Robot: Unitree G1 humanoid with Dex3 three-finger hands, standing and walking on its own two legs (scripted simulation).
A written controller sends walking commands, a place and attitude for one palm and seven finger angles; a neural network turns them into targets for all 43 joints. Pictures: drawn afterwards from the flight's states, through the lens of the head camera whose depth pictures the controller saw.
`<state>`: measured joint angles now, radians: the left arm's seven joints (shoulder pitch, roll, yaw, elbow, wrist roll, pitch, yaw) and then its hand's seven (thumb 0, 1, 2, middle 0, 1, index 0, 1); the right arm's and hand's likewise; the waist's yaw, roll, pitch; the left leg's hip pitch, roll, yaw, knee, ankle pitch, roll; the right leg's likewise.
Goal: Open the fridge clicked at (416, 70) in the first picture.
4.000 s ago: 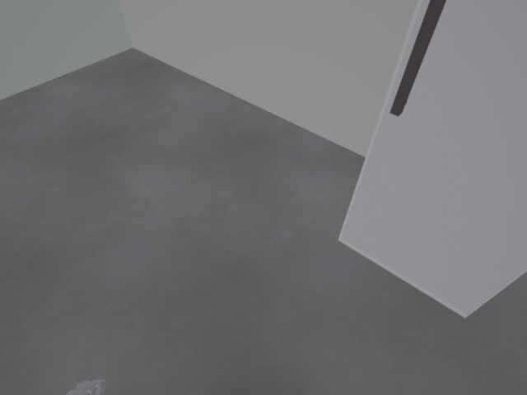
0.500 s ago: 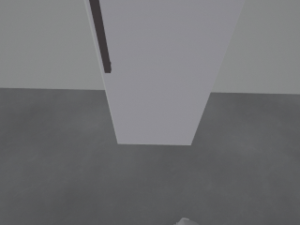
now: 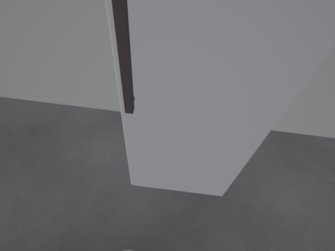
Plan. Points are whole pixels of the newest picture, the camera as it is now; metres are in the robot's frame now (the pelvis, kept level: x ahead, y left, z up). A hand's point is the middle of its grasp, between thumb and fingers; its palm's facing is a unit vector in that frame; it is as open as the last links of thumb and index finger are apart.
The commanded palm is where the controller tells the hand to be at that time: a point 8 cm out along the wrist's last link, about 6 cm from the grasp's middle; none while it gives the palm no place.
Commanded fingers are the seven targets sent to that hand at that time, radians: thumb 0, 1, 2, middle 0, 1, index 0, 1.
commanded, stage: come to a stop and stand still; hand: left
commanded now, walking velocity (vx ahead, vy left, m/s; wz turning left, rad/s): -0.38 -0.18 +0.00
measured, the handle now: (126, 50) +0.52 +0.16 +0.20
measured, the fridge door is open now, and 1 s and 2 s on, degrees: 0 0 0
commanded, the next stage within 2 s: look again from close up in 1.48 s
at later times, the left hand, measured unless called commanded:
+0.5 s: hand out of the picture +0.12 +0.14 -0.15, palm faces -0.02 -0.96 -0.28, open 7.4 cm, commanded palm none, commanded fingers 0.00 0.90 0.90 -0.20 -0.30 -0.20 -0.30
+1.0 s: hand out of the picture -0.01 +0.19 -0.16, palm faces +0.06 -0.98 -0.18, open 7.4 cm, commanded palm none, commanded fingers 0.00 0.90 0.90 -0.20 -0.30 -0.20 -0.30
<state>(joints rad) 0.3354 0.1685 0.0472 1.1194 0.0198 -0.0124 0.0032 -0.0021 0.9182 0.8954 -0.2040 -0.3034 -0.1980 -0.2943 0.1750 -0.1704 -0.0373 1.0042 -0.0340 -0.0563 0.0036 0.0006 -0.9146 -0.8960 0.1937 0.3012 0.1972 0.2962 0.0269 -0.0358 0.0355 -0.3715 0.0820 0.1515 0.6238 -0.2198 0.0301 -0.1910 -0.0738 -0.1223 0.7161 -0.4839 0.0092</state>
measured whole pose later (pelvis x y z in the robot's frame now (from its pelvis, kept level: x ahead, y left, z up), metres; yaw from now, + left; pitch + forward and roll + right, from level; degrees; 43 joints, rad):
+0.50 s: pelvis +0.03 -0.05 +0.00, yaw -2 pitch -1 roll +1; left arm 0.16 0.16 0.04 0.97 0.03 0.01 0.02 0.00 0.91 0.90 -0.20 -0.30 -0.20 -0.29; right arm 0.16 -0.22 -0.08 1.02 -0.02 0.07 -0.02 0.00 -0.92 -0.90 0.20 0.30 0.20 0.30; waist -0.01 0.06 0.09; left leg -0.41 0.03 0.03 0.97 -0.50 -0.03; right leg -0.32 -0.04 -0.07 0.62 -0.28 -0.03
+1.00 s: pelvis -0.01 +0.00 +0.02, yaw +0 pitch +0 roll -1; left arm 0.29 0.21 0.05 1.09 0.03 0.05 0.00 0.00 0.91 0.90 -0.20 -0.30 -0.20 -0.29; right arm 0.31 -0.13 -0.01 1.07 -0.03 0.01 -0.03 0.00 -0.91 -0.90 0.20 0.30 0.20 0.30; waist 0.01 -0.03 -0.01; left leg -0.13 0.03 0.04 0.37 -0.25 0.01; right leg -0.40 -0.02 -0.03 0.80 -0.34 0.02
